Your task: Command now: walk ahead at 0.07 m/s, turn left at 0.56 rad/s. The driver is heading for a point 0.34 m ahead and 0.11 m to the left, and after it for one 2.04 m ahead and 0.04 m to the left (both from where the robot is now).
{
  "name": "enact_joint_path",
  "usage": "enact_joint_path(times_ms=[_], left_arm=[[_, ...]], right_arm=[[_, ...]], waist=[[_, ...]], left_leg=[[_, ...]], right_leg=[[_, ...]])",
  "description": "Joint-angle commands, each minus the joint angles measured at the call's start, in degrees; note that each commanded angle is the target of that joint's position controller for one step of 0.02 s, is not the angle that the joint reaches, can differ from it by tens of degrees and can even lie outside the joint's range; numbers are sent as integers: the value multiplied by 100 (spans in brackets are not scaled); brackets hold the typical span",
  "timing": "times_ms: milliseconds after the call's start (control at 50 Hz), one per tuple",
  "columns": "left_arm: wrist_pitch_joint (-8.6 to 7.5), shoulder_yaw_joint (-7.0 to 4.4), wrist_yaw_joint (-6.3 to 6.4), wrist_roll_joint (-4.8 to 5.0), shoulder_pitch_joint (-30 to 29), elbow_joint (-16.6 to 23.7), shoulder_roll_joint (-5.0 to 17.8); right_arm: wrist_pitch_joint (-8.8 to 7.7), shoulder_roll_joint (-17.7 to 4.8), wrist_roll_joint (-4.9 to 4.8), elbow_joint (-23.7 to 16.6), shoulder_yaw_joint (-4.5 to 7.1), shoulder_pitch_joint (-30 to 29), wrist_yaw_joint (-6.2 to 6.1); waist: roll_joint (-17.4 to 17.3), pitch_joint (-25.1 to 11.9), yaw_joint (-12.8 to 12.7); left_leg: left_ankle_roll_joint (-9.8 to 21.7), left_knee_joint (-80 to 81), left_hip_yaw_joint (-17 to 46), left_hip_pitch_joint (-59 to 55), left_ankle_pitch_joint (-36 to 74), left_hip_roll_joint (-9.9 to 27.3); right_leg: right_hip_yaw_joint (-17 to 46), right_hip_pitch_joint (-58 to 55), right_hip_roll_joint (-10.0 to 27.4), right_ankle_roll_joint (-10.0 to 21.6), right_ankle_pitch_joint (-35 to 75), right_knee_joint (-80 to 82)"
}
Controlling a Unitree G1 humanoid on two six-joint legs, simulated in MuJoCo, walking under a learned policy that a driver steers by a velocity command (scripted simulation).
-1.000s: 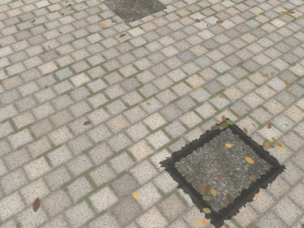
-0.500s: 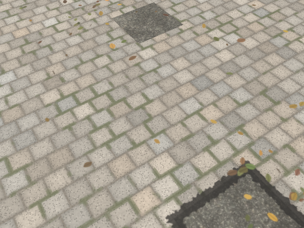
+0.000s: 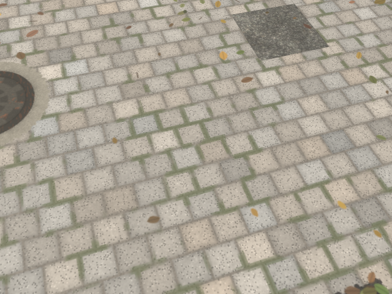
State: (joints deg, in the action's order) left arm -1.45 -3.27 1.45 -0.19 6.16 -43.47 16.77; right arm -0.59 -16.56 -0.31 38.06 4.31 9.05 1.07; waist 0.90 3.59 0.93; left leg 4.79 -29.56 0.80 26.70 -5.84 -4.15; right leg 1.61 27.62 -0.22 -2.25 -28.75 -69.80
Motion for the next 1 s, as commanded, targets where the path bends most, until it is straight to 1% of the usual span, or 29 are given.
enact_joint_path(times_ms=[20,80,140,180,240,300,320,340,360,380,400,420,440,500,540,580,620,680,720,740,760,780,800,820,840,860,900,940,1000], left_arm=[[82,-157,69,-27,381,326,536],[107,-108,115,-30,346,298,389],[136,-107,110,-9,183,326,392],[117,-119,86,6,94,364,406],[28,-147,26,40,83,399,447],[-60,-207,-61,66,488,293,477],[-63,-284,-61,16,691,241,672],[-27,-385,-33,-123,724,301,1143],[-10,-427,-51,-313,562,330,1309],[-40,-342,-24,-293,154,550,969],[-38,-280,15,-198,-105,633,701],[-23,-243,39,-102,-212,679,589],[-8,-212,59,-30,-180,686,532],[90,-214,115,-76,144,654,604],[145,-268,144,-85,404,604,748],[175,-331,128,-62,410,603,913],[184,-384,78,-24,318,616,1048],[163,-418,11,76,289,578,1113],[155,-422,1,193,155,544,1097],[145,-392,-10,206,383,437,940],[136,-311,-49,79,536,395,623],[97,-138,-77,-197,141,861,224],[-24,-243,-69,-44,-361,977,556],[-92,-321,-111,127,-500,1012,801],[-140,-381,-129,133,-430,918,907],[-171,-403,-120,50,-337,812,925],[-264,-384,-157,-26,-208,718,794],[-337,-328,-205,-7,-129,583,641],[-377,-214,-247,18,-394,573,433]], right_arm=[[26,-779,53,-515,219,-48,-108],[70,-961,42,-558,297,69,-219],[151,-972,11,-644,312,-14,-299],[199,-953,22,-684,309,-41,-310],[254,-928,21,-716,309,16,-293],[325,-903,-66,-771,299,-79,-305],[338,-787,-93,-777,265,17,-319],[336,-514,-81,-852,199,103,-308],[248,-744,-95,-1024,286,-17,-278],[206,-1135,9,-867,415,175,-248],[236,-1160,-24,-670,453,356,-230],[305,-987,-27,-523,422,505,-255],[359,-852,-21,-497,381,538,-253],[393,-584,-126,-697,262,99,-215],[383,-508,-118,-852,209,-205,-194],[377,-426,-87,-935,152,-279,-141],[382,-432,-80,-972,136,-263,-94],[426,-546,-100,-971,190,-145,-33],[438,-515,-104,-857,228,192,6],[438,-592,-106,-731,283,470,-24],[412,-908,-131,-656,398,847,-78],[340,-1661,-129,-724,541,1164,-139],[136,-1452,45,-717,469,1398,-58],[-3,-1183,61,-651,352,1191,-47],[-66,-1002,-8,-634,288,917,-74],[-74,-876,-54,-664,219,700,-117],[-88,-813,12,-698,157,579,-187],[-161,-770,53,-621,136,681,-224],[-234,-845,2,-423,151,909,-227]], waist=[[-526,-1160,-244],[-615,-1308,-178],[-752,-1262,-98],[-892,-1147,-45],[-1041,-1091,28],[-1075,-1048,-204],[-860,-1065,-242],[325,-999,-110],[1747,-710,-35],[1174,-675,58],[768,-682,155],[583,-665,183],[568,-596,112],[749,-501,-159],[894,-596,-370],[973,-712,-417],[1047,-763,-405],[1107,-784,-347],[1004,-813,-88],[760,-946,-30],[-160,-1037,40],[-1960,-994,60],[-1443,-1158,559],[-1209,-695,393],[-1041,-376,220],[-996,-271,117],[-982,-286,-15],[-841,-386,-9],[-889,-303,158]], left_leg=[[1029,1116,1976,-1269,1290,1394],[995,1099,1958,-1207,1092,1304],[837,1187,2139,-997,-210,1174],[751,1239,2322,-895,-830,1113],[681,1153,2658,-1056,-976,1112],[468,865,2763,-950,-819,912],[233,551,2568,-581,-1180,659],[-102,-650,1720,326,-2161,66],[-385,-2033,796,1060,-2907,-525],[-562,-3106,979,1043,-2631,-155],[-644,-3520,885,978,-2280,-118],[-755,-3869,777,1017,-2009,-85],[-855,-4207,727,1154,-1822,-35],[-1033,-3749,290,1275,-1498,165],[-1113,-3143,192,1255,-1545,338],[-1087,-2535,38,830,-1696,491],[-991,-1981,-186,262,-1777,530],[-779,-1154,-391,-242,-1603,473],[-485,17,-558,-915,-821,351],[-291,496,-551,-1634,-493,188],[21,741,414,-2721,39,752],[1059,898,2872,-3395,-207,2264],[1676,1482,3714,-3031,-1616,2577],[1424,1724,3377,-2786,-2715,2355],[1133,1794,3015,-2498,-3055,2103],[961,1838,2738,-2348,-2865,1898],[837,1960,2326,-2045,-2253,1558],[782,1955,1940,-2135,-1514,1440],[688,1934,1574,-2002,-1037,1336]], right_leg=[[273,384,141,-36,378,626],[294,186,18,-162,586,1421],[370,27,-34,-201,948,1925],[390,-89,-79,-179,999,2262],[396,-300,-151,-79,899,2862],[219,-1115,-205,152,1448,4288],[435,-1697,211,320,1703,4763],[1618,-2186,1479,843,1741,5158],[2864,-1731,2287,1643,2669,5506],[2582,-1622,2320,1730,3026,5371],[1920,-1608,1942,1448,3153,5196],[1452,-1723,1616,1232,3150,5080],[1214,-1806,1552,1232,3336,5044],[621,-2117,1356,1329,3433,5116],[572,-2526,1508,1425,3543,5083],[415,-2537,1635,1458,3638,5040],[228,-2296,1717,1459,3752,5024],[130,-2249,1848,1388,3776,4852],[-99,-2069,1787,1119,3621,4438],[-346,-1662,1635,833,2814,4088],[-844,-537,1247,379,1386,3015],[-1068,1528,325,-75,-1007,1221],[61,1986,177,-10,-921,429],[237,2183,360,153,-336,356],[231,2163,468,235,234,522],[234,2060,514,208,675,760],[138,1591,405,113,1460,1101],[38,1402,334,41,2061,1670],[-16,939,244,-63,2554,2775]])
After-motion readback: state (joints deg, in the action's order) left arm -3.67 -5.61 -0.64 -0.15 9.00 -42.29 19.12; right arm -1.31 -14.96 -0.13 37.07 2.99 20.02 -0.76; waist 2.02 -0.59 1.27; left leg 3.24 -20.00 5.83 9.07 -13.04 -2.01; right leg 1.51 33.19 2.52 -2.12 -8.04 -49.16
